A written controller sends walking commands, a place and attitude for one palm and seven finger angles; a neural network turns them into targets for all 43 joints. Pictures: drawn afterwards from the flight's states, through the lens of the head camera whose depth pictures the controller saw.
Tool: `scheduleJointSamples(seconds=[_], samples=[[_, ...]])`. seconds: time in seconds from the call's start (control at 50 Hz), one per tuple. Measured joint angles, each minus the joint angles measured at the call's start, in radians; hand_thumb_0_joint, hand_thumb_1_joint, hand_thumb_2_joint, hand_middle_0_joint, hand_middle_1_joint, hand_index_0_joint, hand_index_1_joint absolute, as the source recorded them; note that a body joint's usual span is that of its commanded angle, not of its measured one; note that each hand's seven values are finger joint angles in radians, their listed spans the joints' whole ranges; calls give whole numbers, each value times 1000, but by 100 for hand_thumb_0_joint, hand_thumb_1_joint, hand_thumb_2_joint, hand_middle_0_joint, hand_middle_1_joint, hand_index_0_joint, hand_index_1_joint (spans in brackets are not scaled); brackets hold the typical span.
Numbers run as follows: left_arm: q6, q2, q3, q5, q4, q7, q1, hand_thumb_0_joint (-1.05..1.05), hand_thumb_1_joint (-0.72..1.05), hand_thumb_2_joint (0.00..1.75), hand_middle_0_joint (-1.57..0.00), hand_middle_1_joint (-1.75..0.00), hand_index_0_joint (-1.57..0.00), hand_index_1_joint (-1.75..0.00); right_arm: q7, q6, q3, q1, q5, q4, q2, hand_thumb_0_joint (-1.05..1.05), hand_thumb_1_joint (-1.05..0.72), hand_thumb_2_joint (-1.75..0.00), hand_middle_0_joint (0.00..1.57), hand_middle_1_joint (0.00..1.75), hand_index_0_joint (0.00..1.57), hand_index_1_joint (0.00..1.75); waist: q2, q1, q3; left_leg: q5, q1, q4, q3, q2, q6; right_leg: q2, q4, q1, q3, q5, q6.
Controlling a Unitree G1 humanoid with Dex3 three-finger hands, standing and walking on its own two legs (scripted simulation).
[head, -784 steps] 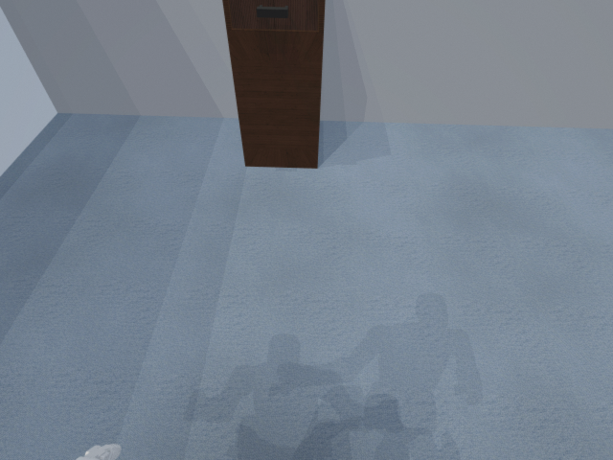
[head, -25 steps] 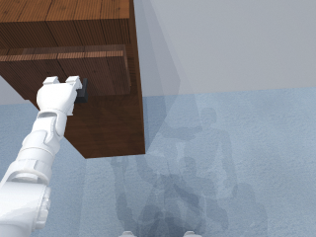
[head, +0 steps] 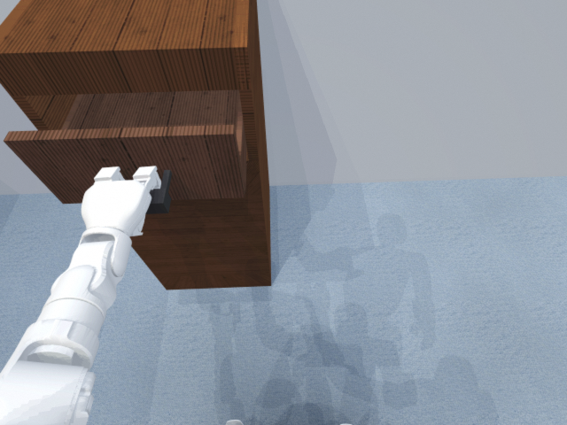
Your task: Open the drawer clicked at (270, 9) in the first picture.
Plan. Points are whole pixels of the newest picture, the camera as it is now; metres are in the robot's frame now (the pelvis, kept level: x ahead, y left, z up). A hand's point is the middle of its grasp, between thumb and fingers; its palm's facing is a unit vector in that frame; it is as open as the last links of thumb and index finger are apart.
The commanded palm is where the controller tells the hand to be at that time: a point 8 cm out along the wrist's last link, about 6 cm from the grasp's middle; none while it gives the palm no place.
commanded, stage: pull the drawer open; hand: left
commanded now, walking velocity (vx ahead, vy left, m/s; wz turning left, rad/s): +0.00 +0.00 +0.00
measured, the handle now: (134, 189) +0.46 +0.25 +0.03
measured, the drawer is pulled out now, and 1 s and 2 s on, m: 0.10 0.22 0.30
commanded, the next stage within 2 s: open the thumb to release the handle in 1.86 s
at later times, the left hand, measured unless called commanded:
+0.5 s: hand (127, 250) +0.36 +0.24 +0.01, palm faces -0.03 -0.04 -1.00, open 6.0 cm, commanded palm +0.33 +0.24 +0.06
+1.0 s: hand (116, 299) +0.29 +0.24 +0.01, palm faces -0.02 -0.06 -1.00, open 6.0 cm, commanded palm +0.26 +0.24 +0.06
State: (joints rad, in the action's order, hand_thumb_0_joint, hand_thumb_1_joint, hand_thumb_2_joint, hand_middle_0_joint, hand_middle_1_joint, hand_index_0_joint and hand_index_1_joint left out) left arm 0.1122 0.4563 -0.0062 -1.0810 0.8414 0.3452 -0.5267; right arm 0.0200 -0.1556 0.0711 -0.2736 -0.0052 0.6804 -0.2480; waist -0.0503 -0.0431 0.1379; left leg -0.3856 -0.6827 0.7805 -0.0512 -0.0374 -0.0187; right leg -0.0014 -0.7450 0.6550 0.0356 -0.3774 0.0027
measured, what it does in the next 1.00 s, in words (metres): stands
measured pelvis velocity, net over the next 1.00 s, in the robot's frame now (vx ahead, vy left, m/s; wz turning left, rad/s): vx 0.01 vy -0.01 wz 0.01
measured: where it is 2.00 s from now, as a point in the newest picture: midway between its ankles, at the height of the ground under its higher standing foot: outside the picture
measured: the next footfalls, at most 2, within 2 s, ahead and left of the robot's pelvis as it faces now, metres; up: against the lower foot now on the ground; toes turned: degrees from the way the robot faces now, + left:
none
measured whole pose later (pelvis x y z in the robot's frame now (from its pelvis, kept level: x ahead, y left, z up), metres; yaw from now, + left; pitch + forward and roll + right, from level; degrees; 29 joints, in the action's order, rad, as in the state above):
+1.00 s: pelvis +0.01 -0.01 +0.01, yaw +1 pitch +11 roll +0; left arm 0.03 0.40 -0.05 -1.04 0.25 0.34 0.05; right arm 0.03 -0.10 0.04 -0.14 -0.02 0.63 -0.23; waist -0.05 0.03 0.10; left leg -0.39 -0.53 0.73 -0.05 -0.03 -0.01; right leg -0.01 -0.73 0.51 0.04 -0.40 0.01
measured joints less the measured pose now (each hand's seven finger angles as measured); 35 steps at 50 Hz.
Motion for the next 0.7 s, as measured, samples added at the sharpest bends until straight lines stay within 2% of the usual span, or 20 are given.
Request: scheduleJointSamples(seconds=[0.2,0.44,0.7], samples=[[-5,-13,10,7,-96,11,103,0,63,82,-29,-135,-38,-135,5,4,-1,-5,6,2,1,1,-91,-90,20,30,20,30,-1,7,-7,5,35,-18,-11,-1,-1,1,12,-28,-11,6,-1],[-50,-35,-25,21,-213,10,202,0,63,82,-29,-135,-39,-135,6,21,-3,27,10,-14,1,1,-91,-90,20,30,20,30,-3,26,-15,8,70,-33,-11,6,-2,-4,23,-62,-11,5,-3],[-92,-55,-48,36,-428,-1,398,1,63,81,-28,-135,-41,-135,4,37,-14,79,3,-44,5,1,-91,-90,20,30,20,30,-5,48,-24,2,123,-49,-9,10,1,-7,35,-114,-9,-4,-3]])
